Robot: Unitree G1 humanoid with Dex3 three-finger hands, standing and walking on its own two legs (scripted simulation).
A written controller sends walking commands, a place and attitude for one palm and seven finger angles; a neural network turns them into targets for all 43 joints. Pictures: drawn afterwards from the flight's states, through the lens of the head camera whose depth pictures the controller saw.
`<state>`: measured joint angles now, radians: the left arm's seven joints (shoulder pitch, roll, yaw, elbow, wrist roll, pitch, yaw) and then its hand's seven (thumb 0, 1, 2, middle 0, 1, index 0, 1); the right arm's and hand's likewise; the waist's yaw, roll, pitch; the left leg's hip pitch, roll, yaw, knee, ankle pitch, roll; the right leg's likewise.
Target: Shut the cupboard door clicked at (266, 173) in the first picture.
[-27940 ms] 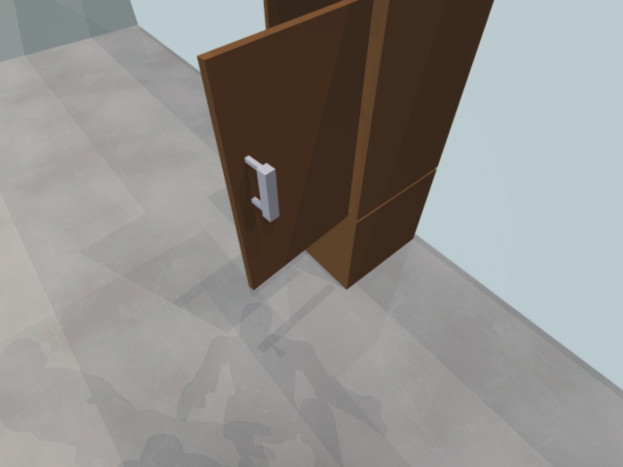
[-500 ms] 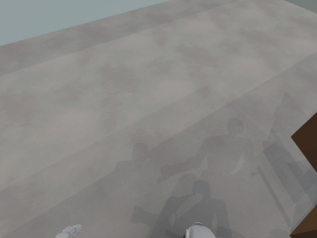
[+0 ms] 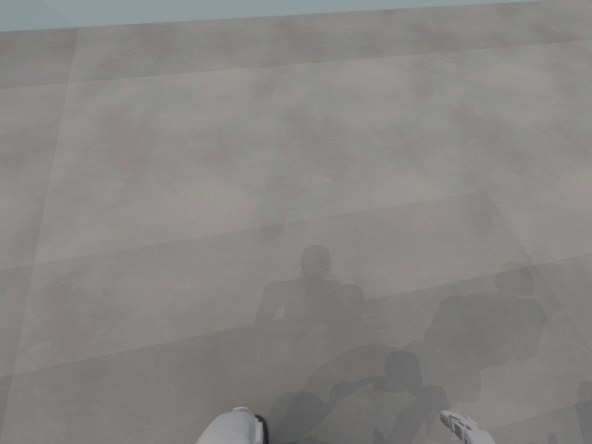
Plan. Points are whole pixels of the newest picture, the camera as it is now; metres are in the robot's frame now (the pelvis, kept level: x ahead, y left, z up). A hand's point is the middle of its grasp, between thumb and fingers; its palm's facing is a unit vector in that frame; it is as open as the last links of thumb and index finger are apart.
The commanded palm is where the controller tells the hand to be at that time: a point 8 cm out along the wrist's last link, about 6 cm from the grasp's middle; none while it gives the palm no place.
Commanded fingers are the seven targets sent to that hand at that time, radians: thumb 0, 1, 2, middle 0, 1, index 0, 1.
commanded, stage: turn to face it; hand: left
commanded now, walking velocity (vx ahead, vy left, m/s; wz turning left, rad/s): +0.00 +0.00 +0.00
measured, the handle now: out of the picture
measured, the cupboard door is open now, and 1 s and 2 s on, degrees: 67 67 67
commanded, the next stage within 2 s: none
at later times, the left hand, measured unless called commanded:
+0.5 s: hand (186, 434) +0.14 +0.17 -0.16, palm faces -0.08 -0.97 -0.22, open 7.3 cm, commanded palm none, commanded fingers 0.00 0.90 0.90 -0.20 -0.30 -0.20 -0.30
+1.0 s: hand (225, 307) +0.32 +0.14 -0.13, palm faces -0.42 -0.87 -0.26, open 7.4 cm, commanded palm none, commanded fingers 0.00 0.90 0.90 -0.20 -0.30 -0.20 -0.30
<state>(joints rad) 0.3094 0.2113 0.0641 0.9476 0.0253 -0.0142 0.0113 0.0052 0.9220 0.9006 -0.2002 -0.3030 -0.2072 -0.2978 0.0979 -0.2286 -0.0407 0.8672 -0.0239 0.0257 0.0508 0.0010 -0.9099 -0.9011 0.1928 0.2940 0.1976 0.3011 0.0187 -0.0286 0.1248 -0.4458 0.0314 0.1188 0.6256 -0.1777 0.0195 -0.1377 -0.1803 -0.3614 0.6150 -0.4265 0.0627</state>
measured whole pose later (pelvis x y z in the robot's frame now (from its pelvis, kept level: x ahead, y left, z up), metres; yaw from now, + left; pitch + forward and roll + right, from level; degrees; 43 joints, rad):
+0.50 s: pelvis +0.07 -0.01 +0.01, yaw -9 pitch +1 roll +0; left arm 0.25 0.15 0.06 0.95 0.03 0.04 0.00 0.01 0.91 0.90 -0.20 -0.30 -0.20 -0.30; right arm 0.15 -0.20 -0.04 0.96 -0.01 0.06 -0.02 0.00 -0.90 -0.90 0.20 0.29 0.20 0.30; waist 0.03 0.04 0.07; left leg -0.37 0.05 0.13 0.83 -0.49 -0.01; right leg -0.29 0.00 -0.03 0.59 -0.33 -0.02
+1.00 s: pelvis +0.10 +0.00 +0.02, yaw -27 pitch +1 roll -2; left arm 0.08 0.28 0.09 0.86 0.02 0.08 -0.03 0.01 0.91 0.90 -0.19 -0.30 -0.20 -0.30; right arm 0.22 -0.22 -0.02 0.90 -0.03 0.02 -0.02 0.00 -0.90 -0.90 0.20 0.30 0.21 0.30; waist -0.01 0.02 0.10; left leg -0.21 0.14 0.18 0.52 -0.32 -0.03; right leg -0.38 -0.02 -0.07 0.81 -0.44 0.04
